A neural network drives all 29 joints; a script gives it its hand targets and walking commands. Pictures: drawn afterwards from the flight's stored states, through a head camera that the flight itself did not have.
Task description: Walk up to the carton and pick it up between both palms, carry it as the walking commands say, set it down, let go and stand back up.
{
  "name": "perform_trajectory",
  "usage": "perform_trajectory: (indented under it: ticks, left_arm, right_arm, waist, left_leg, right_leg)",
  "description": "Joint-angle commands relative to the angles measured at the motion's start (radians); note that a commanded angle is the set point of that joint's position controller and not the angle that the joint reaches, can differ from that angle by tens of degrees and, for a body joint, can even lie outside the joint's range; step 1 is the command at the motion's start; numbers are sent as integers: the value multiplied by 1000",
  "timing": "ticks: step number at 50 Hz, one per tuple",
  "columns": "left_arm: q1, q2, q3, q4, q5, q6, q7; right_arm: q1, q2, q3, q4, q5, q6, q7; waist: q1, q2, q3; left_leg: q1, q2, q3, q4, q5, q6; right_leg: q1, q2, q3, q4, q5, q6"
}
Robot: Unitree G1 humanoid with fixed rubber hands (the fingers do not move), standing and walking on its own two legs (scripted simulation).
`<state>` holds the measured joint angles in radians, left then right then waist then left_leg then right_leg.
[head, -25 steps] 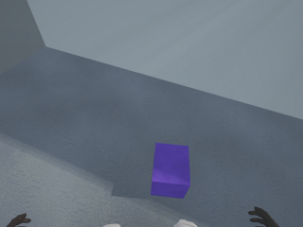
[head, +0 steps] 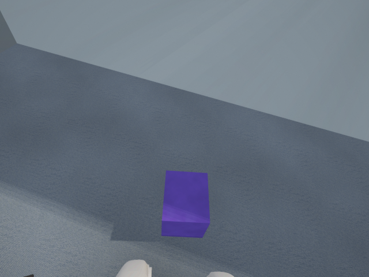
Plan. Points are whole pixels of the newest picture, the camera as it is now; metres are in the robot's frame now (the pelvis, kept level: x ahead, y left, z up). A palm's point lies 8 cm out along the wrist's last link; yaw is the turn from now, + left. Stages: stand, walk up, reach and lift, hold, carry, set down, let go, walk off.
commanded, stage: walk up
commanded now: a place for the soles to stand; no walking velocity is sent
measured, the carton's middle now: (184, 204) +0.52 -0.02 -0.61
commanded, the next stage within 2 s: reach and lift in 1.36 s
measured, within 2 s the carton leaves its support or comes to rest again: neither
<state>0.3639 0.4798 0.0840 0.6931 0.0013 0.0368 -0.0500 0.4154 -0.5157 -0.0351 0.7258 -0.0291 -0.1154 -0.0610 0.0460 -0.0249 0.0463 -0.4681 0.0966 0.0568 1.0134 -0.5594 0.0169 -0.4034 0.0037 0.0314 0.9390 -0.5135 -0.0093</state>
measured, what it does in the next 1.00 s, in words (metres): steps on the spot: left foot, then right foot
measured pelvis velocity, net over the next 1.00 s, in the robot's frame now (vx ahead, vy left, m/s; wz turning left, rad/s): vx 0.02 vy -0.03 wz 0.01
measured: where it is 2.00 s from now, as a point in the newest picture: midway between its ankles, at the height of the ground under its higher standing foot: outside the picture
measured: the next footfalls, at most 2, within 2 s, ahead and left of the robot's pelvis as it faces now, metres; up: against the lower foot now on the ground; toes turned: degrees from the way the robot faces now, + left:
left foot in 0.02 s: +0.07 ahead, +0.12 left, +0.00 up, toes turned +2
right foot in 0.22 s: +0.11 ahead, -0.16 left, +0.00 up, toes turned +2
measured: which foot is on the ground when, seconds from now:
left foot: up 0.00-0.00, down 0.02-1.00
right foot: down 0.00-0.02, up 0.04-0.20, down 0.22-1.00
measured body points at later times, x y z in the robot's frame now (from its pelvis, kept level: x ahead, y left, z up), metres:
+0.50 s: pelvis +0.02 -0.04 +0.00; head +0.04 -0.05 +0.45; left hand +0.15 +0.30 -0.06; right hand +0.10 -0.37 -0.10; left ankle +0.03 +0.12 -0.68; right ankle +0.07 -0.16 -0.68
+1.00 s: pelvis +0.02 -0.03 +0.01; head +0.04 -0.03 +0.46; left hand +0.15 +0.29 -0.07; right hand +0.11 -0.37 -0.08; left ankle +0.03 +0.12 -0.68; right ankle +0.07 -0.16 -0.68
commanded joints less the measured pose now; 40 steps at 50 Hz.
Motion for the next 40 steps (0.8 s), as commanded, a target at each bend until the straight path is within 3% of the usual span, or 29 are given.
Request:
perform_trajectory:
  ticks: [1, 2, 3, 5, 7, 8, 9, 10, 11, 12, 14, 15, 17, 18, 19, 20, 21, 22, 23, 24, 26, 28, 29, 32, 36, 38, 40]
  left_arm:
    - [-97, 149, 25, -54, -13, -56, 64]
    - [-116, 173, 30, -25, -5, -51, 62]
    - [-127, 167, 28, -29, -8, -56, 60]
    - [-65, 153, 36, -16, -6, -71, 59]
    - [7, 131, 36, 10, -3, -87, 59]
    - [36, 156, 39, 33, 2, -97, 64]
    - [29, 212, 59, 52, 15, -102, 70]
    - [-20, 252, 64, 37, 18, -103, 75]
    - [-84, 261, 57, 21, 9, -97, 74]
    - [-128, 248, 44, 26, 12, -89, 68]
    - [-169, 215, 28, 21, 11, -80, 67]
    - [-189, 194, 21, 11, 10, -77, 64]
    - [-184, 147, 12, -1, 5, -80, 63]
    - [-183, 140, 12, 17, 3, -79, 63]
    - [-167, 136, 14, 30, 6, -81, 62]
    - [-150, 149, 20, 43, 10, -83, 62]
    - [-153, 165, 26, 46, 13, -87, 62]
    - [-154, 191, 31, 49, 16, -91, 62]
    - [-163, 205, 31, 40, 18, -90, 62]
    - [-180, 213, 36, 34, 18, -88, 62]
    - [-224, 192, 23, 22, 20, -81, 60]
    - [-230, 146, 15, 8, 15, -80, 58]
    - [-228, 141, 18, 22, 14, -78, 56]
    - [-201, 152, 26, 25, 17, -81, 52]
    - [-214, 173, 28, 31, 22, -79, 53]
    - [-220, 160, 26, 23, 24, -76, 51]
    - [-217, 150, 25, 20, 18, -76, 49]
  right_arm:
    - [152, -268, -109, -29, 29, -30, -9]
    - [104, -262, -106, -25, 29, -26, -11]
    - [60, -257, -109, -31, 11, -20, -14]
    - [-20, -237, -99, -50, 4, -8, -7]
    - [-51, -213, -86, -56, 19, 8, 0]
    - [-81, -184, -72, -65, 26, 13, 7]
    - [-56, -138, -60, -65, 36, 15, 9]
    - [-41, -102, -47, -68, 40, 23, 7]
    - [-60, -92, -47, -58, 43, 32, 5]
    - [-76, -125, -59, -46, 41, 38, 5]
    - [-62, -129, -67, -25, 31, 33, 15]
    - [-33, -131, -69, -14, 25, 28, 17]
    - [-8, -175, -75, -13, 20, 14, 14]
    - [-38, -186, -69, -16, 19, 14, 16]
    - [-92, -188, -69, -17, 18, 16, 15]
    - [-129, -175, -64, -23, 19, 22, 15]
    - [-147, -159, -60, -29, 20, 28, 18]
    - [-146, -131, -56, -25, 24, 35, 18]
    - [-127, -116, -56, -18, 27, 41, 18]
    - [-95, -118, -57, -2, 26, 44, 18]
    - [-67, -112, -58, 12, 15, 35, 21]
    - [-76, -140, -63, 6, 8, 24, 24]
    - [-101, -157, -65, -2, 9, 23, 26]
    - [-152, -163, -60, -14, 8, 27, 25]
    - [-142, -130, -58, -6, 7, 36, 27]
    - [-129, -138, -62, 1, 4, 34, 28]
    - [-146, -153, -63, -2, 1, 31, 30]
  waist:
    - [-104, 158, -72]
    - [-97, 142, -67]
    - [-88, 160, -36]
    - [-50, 247, -70]
    - [-11, 208, -114]
    - [14, 147, -137]
    - [4, 5, -184]
    - [-16, -102, -161]
    - [-36, -113, -128]
    - [-47, -61, -85]
    - [-66, -91, -42]
    - [-75, -97, -47]
    - [-83, -6, -111]
    - [-62, 33, -110]
    - [-38, 41, -107]
    - [-26, -4, -116]
    - [-31, -37, -107]
    - [-39, -108, -105]
    - [-41, -134, -87]
    - [-54, -114, -73]
    - [-74, -92, -52]
    - [-72, -7, -67]
    - [-58, 12, -57]
    - [-38, 22, -65]
    - [-58, -8, -41]
    - [-67, 6, -41]
    - [-49, 35, -37]
  left_leg:
    - [420, 333, -570, -531, 742, 127]
    - [377, 310, -522, -481, 760, 167]
    - [308, 300, -472, -454, 722, 202]
    - [292, 255, -343, -362, 819, 231]
    - [213, 195, -206, -267, 826, 186]
    - [102, 150, -147, -199, 734, 125]
    - [23, 68, -63, -52, 625, 73]
    - [-101, -16, -19, 36, 382, 30]
    - [-95, -36, -18, -14, 106, 27]
    - [-26, -32, -38, -60, -16, 37]
    - [78, -47, -30, -195, 144, 51]
    - [126, -36, -50, -231, 241, 58]
    - [158, 96, -228, -329, 364, 111]
    - [114, 133, -275, -377, 319, 133]
    - [75, 145, -277, -367, 335, 140]
    - [23, 121, -232, -330, 313, 121]
    - [-16, 59, -139, -251, 297, 84]
    - [-21, -6, -58, -154, 259, 52]
    - [-20, -43, -28, -129, 167, 42]
    - [-6, -48, -26, -168, 94, 43]
    - [85, -37, -53, -259, 155, 56]
    - [114, 44, -165, -345, 202, 91]
    - [76, 73, -204, -379, 164, 104]
    - [0, 60, -180, -357, 141, 95]
    - [1, -2, -103, -311, 47, 66]
    - [33, 4, -122, -339, 35, 70]
    - [25, 30, -171, -377, 47, 90]
  right_leg:
    - [-381, -6, 128, 259, -15, -66]
    - [-328, -40, 93, 209, -46, -49]
    - [-328, -57, 58, 202, -37, -45]
    - [-238, -63, -17, 80, -83, -36]
    - [-74, -34, -78, -141, 118, -50]
    - [59, -37, -43, -227, 285, -68]
    - [151, -94, 115, -261, 437, -102]
    - [169, -197, 347, -307, 503, -172]
    - [96, -279, 443, -325, 515, -248]
    - [7, -267, 398, -311, 504, -259]
    - [-106, -190, 291, -290, 342, -192]
    - [-129, -151, 237, -241, 337, -159]
    - [-126, -74, 104, -81, 413, -86]
    - [-94, -52, 60, -57, 359, -70]
    - [-42, -49, 36, -67, 347, -61]
    - [15, -57, 56, -118, 323, -70]
    - [27, -85, 143, -198, 280, -100]
    - [27, -142, 259, -281, 236, -139]
    - [-2, -196, 336, -327, 196, -186]
    - [-24, -223, 365, -342, 157, -199]
    - [-113, -179, 294, -310, 191, -164]
    - [-148, -100, 164, -210, 207, -96]
    - [-123, -66, 111, -185, 209, -74]
    - [-43, -73, 121, -215, 149, -78]
    - [-97, -117, 228, -304, -29, -111]
    - [-125, -109, 208, -291, -35, -104]
    - [-120, -73, 145, -251, 19, -82]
